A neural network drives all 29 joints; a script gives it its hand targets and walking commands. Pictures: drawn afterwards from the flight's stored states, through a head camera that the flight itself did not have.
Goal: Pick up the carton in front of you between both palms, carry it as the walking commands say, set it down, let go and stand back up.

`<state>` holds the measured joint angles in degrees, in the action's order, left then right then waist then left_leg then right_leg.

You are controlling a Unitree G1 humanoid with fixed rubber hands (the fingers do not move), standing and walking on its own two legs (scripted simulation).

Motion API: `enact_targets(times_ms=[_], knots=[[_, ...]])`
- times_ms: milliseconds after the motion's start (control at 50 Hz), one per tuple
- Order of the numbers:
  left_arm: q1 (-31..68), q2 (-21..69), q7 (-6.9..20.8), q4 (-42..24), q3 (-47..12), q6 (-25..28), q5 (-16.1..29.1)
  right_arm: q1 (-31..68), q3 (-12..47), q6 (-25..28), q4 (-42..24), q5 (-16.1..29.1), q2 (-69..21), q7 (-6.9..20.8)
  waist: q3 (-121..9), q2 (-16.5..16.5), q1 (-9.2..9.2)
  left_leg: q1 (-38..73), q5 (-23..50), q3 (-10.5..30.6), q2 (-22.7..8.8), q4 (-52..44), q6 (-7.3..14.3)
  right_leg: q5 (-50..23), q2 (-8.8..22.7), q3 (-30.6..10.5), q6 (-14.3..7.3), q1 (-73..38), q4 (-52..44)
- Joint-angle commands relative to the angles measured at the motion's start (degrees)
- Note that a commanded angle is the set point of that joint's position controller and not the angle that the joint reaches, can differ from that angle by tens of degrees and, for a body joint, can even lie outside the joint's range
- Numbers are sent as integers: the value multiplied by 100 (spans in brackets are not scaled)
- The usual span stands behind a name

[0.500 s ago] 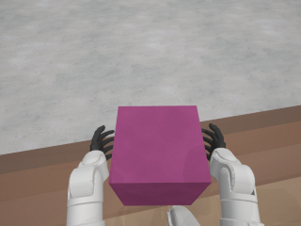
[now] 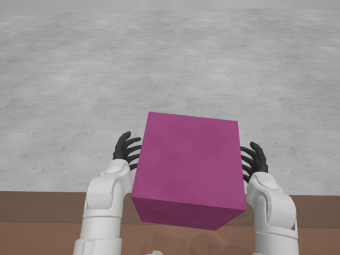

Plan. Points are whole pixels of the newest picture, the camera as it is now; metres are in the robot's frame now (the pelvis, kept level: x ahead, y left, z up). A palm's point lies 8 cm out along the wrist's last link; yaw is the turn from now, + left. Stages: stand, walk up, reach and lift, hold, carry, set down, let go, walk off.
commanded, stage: carry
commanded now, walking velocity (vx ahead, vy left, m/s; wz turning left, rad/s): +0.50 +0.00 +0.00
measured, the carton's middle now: (185, 176) +0.34 +0.02 +0.01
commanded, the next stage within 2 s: none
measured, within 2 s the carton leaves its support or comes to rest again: neither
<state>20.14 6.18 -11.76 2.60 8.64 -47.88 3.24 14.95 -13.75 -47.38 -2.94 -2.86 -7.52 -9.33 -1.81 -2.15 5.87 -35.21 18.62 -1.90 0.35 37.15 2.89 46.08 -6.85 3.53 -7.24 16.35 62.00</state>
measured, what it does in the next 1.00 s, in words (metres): goes down: left foot 0.13 m lower, then right foot 0.14 m lower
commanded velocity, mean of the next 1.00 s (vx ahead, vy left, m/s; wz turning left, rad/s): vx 0.50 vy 0.00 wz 0.00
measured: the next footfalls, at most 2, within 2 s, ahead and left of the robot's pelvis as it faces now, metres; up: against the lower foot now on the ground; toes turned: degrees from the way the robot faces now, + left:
left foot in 0.04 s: +0.18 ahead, +0.06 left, -0.13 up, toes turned +2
right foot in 0.44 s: +0.49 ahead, -0.06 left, -0.27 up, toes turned +2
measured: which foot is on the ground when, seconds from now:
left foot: up 0.00-0.02, down 0.04-0.44, up 0.46-0.80, down 0.82-1.00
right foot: down 0.00-0.04, up 0.06-0.42, down 0.44-0.82, up 0.84-1.00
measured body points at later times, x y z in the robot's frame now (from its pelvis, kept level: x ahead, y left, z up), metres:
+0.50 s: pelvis +0.40 -0.02 -0.21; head +0.39 +0.00 +0.24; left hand +0.71 +0.17 -0.13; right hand +0.74 -0.14 -0.12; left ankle +0.25 +0.08 -0.73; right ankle +0.45 -0.06 -0.92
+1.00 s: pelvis +0.78 +0.02 -0.36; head +0.78 +0.01 +0.09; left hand +1.11 +0.15 -0.30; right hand +1.09 -0.17 -0.30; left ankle +0.74 +0.07 -1.05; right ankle +0.82 -0.11 -1.00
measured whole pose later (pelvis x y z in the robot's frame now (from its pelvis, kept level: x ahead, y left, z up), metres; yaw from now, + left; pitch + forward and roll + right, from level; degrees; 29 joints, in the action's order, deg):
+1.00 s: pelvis +0.78 +0.02 -0.36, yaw +1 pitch +2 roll +2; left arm 15.7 7.3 -10.6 2.6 14.4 -48.2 -2.4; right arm 19.0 -8.0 -49.4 5.1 2.8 -5.3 -13.1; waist -3.6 0.6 -7.7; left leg -22.3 -29.4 -6.1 5.6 49.5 5.9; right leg 19.1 1.1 -2.6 -1.4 40.5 70.7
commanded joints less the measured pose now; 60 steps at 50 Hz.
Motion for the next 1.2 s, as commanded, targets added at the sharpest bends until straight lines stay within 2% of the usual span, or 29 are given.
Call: enact_targets(times_ms=[0,20,40,60,120,140,280,340,380,400,420,440,460,500,520,600,640,700,740,780,800,820,840,860,920,980,1020,1100,1180], knots=[[2316,4205,414,-476,-3302,30,797,3003,3525,39,-448,791,-3608,-25,-2124,806,-1084,3115,-49,-812,484,-273,245,-6041,956,-187,141,470,943],[2312,4009,355,-521,-3170,-19,633,2754,3494,-30,-341,766,-3491,-40,-2080,-76,-1775,3783,-124,-763,324,-906,504,-6149,721,220,436,869,2902],[2264,3811,250,-491,-2931,-63,407,2588,3396,-128,-225,770,-3277,-30,-1504,-850,-1662,4193,720,108,-451,-677,697,-1212,6,251,483,2373,4508],[1985,3404,163,-466,-2600,-165,161,2724,3529,-187,-92,943,-3217,-106,-1921,-951,-885,5342,1958,2095,-1441,163,1150,-750,124,-534,624,3677,4305],[1991,3264,15,-393,-2090,-228,-75,3344,3893,-276,-175,1513,-3728,-87,-1917,669,-910,3974,-1672,3502,-1744,-163,1604,-1642,756,-1039,458,3884,2493],[2110,3366,42,-454,-2040,-202,-91,3696,4069,-249,-271,1721,-3985,-25,-1635,501,-886,3211,-906,3629,-1979,-160,1769,-2040,839,-1080,545,3625,1666],[2794,4270,311,-592,-2795,203,221,3710,4121,37,52,1800,-4700,277,-1545,270,-1218,2336,-2021,1236,-191,1122,807,-6319,598,46,397,2182,-1906],[2829,4068,275,-907,-2992,277,273,3209,3944,179,130,1628,-4403,221,-1392,-593,-1231,1453,-2737,547,21,1470,704,-7030,264,528,425,244,-3105],[2594,3862,216,-989,-3002,253,275,2799,3841,166,89,1433,-4175,137,-2251,-450,-125,1369,-483,111,-349,3233,277,-6819,185,782,252,-1481,-2488],[2267,3730,196,-925,-2954,203,244,2867,3751,148,-28,1305,-4024,89,-2366,357,645,947,-83,-179,-257,5106,-45,-6391,388,556,2,-2388,-3062],[2027,3617,204,-853,-2949,130,214,2901,3585,117,-100,1120,-3826,4,-1763,1000,771,180,-4190,-402,412,6854,-165,-6644,1026,-247,-258,-2287,-3457],[2134,3397,143,-658,-3011,67,328,2697,3275,18,137,882,-3570,-65,-2074,1406,41,-1204,-5586,491,573,6779,-223,-8790,1891,-2158,-654,-3532,-2254],[2196,3421,117,-708,-3233,31,506,2265,2976,-45,168,726,-3255,-149,-2182,1144,65,-1812,-5427,598,384,6351,-163,-7388,2326,-3422,-1192,-3500,-2581],[2745,3914,202,-804,-3538,-40,951,2321,2705,-39,292,600,-3219,-209,-2140,-250,-68,-1899,-4793,983,-127,5095,-115,-5310,2350,-3981,-1245,-2568,-2661],[3011,4130,272,-901,-3664,-24,1109,2314,2617,-18,227,527,-3291,-180,-1963,-23,-152,-1693,-4505,996,-216,4255,-212,-5550,2486,-4129,-1494,-1712,-2562],[3476,4848,581,-621,-3809,87,1451,3068,2934,163,134,643,-3970,-28,-1840,485,-188,-901,-3022,541,-258,3281,-123,-5923,1997,-3022,-977,-746,-2334],[3370,4935,630,-491,-3748,152,1378,3212,3177,272,65,717,-4138,22,-1703,152,2,-811,-831,125,-31,1256,-6,-4512,962,-1915,-549,-640,-1718],[2864,4716,586,-424,-3590,266,1196,3247,3523,334,-245,811,-4112,30,-1538,690,98,1320,294,-444,354,-330,-110,-3718,648,-1082,-348,544,-1588],[2471,4470,500,-408,-3397,271,975,3189,3589,322,-368,815,-3921,-12,-1981,1252,-409,2155,648,-636,423,159,75,-4192,784,-487,-83,373,-539],[2262,4139,398,-455,-3202,220,703,2952,3611,225,-364,851,-3658,-49,-2202,344,-1430,3647,-122,-863,464,-623,262,-6200,953,-50,247,747,1525],[2310,3876,303,-531,-3021,185,501,2713,3552,138,-281,841,-3462,-39,-1750,-536,-1886,3962,-237,-339,-54,-1211,670,-3537,372,193,412,1647,3936],[2097,3495,195,-425,-2739,78,241,2505,3526,36,-40,881,-3340,-90,-1577,-791,-1501,4851,1970,1011,-798,71,863,-619,-38,24,515,3369,4542],[1640,3286,85,-223,-2421,-16,48,2622,3582,-47,-33,1000,-3123,-179,-1983,-482,-983,5501,2075,2412,-1680,173,1175,-1032,287,-691,518,3968,3848],[1400,3065,7,-345,-2094,-28,-61,2928,3842,-57,-220,1297,-3286,-212,-2571,-8,-1085,5320,-1128,3708,-2227,-317,1979,-1597,494,-1174,427,4350,3345],[2219,3306,23,-377,-2058,-23,-91,3692,4091,-127,-119,1744,-4005,-14,-1155,692,-1054,2780,-1330,3377,-1816,-371,1787,-2046,996,-941,709,3573,916],[2742,3854,206,-580,-2360,114,130,3853,4182,-49,38,1947,-4574,206,-1621,-210,-975,2194,-1045,2667,-1637,-236,1418,-3621,948,-481,533,2610,680],[2965,4126,272,-677,-2596,206,203,3887,4147,28,34,1911,-4642,260,-1529,252,-1262,2744,-2645,1928,-760,588,1090,-5876,1036,-570,386,3181,-1177],[3023,4056,280,-1077,-2959,324,345,3326,3978,206,68,1729,-4421,230,-1308,-424,-1387,1882,-3380,809,-230,850,751,-6887,560,287,456,888,-3280],[2321,3561,204,-1101,-2984,235,331,2626,3820,149,77,1385,-3934,45,-1858,-210,-570,2365,-1811,390,-241,3359,478,-6357,800,433,273,-980,-4343]])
